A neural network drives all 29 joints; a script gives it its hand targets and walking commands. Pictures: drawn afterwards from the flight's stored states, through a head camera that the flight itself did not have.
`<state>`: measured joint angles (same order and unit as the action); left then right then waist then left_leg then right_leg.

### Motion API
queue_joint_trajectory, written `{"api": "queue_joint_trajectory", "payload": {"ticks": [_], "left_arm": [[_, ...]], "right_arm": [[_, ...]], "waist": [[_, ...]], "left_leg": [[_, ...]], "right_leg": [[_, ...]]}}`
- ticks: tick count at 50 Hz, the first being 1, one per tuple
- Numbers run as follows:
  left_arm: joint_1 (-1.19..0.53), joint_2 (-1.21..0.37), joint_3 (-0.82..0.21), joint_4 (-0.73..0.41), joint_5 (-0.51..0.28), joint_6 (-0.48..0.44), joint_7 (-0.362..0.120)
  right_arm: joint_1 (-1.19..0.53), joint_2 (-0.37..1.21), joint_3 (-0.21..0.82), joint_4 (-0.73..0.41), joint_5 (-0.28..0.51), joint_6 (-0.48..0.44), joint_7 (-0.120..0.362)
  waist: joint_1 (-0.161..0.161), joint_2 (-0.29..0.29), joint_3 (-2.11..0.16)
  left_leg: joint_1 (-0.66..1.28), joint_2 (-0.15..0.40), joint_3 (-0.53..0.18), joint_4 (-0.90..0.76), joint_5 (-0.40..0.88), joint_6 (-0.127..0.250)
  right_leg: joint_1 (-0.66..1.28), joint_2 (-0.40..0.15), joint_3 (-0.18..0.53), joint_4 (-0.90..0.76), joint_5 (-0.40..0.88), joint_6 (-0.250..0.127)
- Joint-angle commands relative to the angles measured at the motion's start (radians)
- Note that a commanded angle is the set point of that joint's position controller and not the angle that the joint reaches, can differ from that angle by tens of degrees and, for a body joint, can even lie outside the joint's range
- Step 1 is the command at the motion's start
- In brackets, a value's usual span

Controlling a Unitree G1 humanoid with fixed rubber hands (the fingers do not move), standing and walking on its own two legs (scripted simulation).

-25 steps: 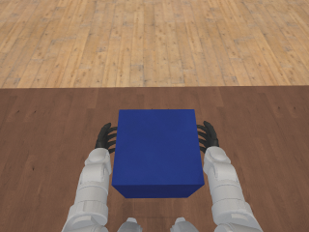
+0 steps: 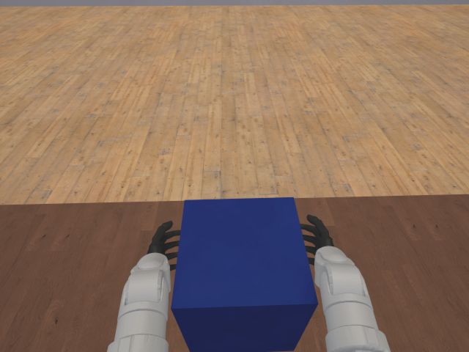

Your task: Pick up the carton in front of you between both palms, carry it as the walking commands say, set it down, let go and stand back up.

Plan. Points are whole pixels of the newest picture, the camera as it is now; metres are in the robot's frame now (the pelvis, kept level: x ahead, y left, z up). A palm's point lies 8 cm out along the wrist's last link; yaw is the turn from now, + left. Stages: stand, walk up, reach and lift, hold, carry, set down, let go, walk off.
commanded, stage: reach and lift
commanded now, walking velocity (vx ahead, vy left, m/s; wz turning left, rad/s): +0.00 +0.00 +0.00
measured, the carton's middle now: (241, 278) +0.29 +0.00 -0.05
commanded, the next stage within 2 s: hold in 0.86 s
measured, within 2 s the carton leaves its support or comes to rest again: neither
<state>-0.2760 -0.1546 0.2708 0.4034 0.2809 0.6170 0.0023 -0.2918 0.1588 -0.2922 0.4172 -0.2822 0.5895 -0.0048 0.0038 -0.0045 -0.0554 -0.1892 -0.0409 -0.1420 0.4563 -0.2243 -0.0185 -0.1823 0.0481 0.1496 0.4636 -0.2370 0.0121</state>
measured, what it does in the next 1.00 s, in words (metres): stands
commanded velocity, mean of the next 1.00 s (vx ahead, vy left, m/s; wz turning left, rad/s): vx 0.00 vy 0.00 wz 0.00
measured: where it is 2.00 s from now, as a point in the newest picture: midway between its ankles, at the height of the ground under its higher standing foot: outside the picture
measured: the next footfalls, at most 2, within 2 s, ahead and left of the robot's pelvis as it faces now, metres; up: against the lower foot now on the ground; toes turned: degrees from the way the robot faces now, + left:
none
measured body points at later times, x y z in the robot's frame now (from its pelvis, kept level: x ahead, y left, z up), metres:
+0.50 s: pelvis +0.00 +0.00 +0.00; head -0.02 +0.00 +0.45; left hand +0.31 +0.15 +0.02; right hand +0.31 -0.15 +0.03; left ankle +0.02 +0.13 -0.74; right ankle +0.01 -0.13 -0.74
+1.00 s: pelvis +0.01 +0.00 +0.01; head -0.04 +0.00 +0.45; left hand +0.30 +0.15 +0.04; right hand +0.31 -0.15 +0.05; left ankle +0.02 +0.13 -0.74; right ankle +0.01 -0.13 -0.74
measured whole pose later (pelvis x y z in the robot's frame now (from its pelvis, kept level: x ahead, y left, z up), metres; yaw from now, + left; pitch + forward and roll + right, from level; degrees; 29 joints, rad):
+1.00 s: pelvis +0.01 +0.00 +0.01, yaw +0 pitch -6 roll +0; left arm -0.22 -0.14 0.19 0.20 0.25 0.75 0.01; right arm -0.24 0.15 -0.21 0.21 -0.25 0.72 0.00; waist 0.00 0.00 -0.01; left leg -0.06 -0.03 -0.14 0.35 -0.19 -0.01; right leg -0.05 0.04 0.14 0.35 -0.20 0.01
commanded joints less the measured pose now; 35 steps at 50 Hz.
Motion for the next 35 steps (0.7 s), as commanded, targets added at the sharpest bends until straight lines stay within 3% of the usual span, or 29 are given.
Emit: {"api": "queue_joint_trajectory", "payload": {"ticks": [1,10,35], "left_arm": [[-0.574,-0.945,-0.527,-0.015,-0.220,-0.034,-0.256],[-0.624,-0.964,-0.537,-0.018,-0.223,-0.030,-0.259],[-0.461,-0.927,-0.589,-0.169,-0.258,0.029,-0.240]], "right_arm": [[-0.510,0.983,0.526,0.039,0.208,-0.001,0.261],[-0.563,0.989,0.536,0.029,0.211,0.002,0.262],[-0.402,0.944,0.587,-0.120,0.244,0.060,0.251]], "waist": [[0.001,-0.002,-0.139],[-0.003,0.001,-0.198],[-0.002,0.003,-0.200]], "left_leg": [[0.056,-0.047,0.079,-0.068,0.027,0.015],[0.085,-0.048,0.084,-0.069,0.040,0.009],[0.187,-0.060,0.073,-0.117,0.266,-0.005]], "right_leg": [[0.000,0.036,-0.075,-0.087,0.034,-0.003],[0.034,0.039,-0.082,-0.084,0.047,0.001],[0.135,0.054,-0.078,-0.127,0.272,0.013]]}}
